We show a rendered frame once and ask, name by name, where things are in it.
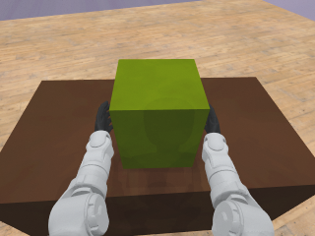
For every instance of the left robot forearm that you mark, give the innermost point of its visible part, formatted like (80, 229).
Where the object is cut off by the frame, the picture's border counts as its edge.
(94, 169)

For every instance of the left robot upper arm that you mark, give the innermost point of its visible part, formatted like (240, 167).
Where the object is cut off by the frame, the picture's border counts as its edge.
(82, 215)

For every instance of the carton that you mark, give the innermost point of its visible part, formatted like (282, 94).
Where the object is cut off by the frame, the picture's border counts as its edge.
(158, 110)

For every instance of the right robot hand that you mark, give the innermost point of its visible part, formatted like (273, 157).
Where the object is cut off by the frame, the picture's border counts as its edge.
(212, 123)

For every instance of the right robot forearm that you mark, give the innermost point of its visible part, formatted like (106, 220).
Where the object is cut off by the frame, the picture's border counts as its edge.
(221, 173)

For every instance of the pedestal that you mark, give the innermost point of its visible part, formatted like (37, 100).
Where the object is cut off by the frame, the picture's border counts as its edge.
(47, 146)

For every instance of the right robot upper arm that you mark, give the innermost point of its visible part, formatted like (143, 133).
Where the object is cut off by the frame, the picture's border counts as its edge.
(233, 218)

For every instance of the left robot hand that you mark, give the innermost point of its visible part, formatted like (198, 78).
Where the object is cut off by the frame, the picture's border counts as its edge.
(101, 120)

